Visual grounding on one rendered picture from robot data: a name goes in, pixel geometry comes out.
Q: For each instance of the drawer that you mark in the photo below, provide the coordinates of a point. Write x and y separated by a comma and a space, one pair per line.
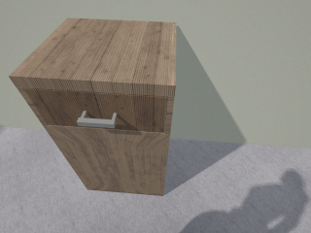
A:
135, 112

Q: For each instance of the cabinet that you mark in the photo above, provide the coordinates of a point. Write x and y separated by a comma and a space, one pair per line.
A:
108, 56

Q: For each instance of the handle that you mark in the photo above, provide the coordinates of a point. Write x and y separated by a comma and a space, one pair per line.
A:
97, 122

